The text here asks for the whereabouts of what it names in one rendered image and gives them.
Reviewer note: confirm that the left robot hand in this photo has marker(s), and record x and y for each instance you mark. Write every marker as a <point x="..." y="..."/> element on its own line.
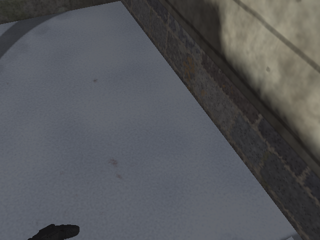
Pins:
<point x="58" y="232"/>

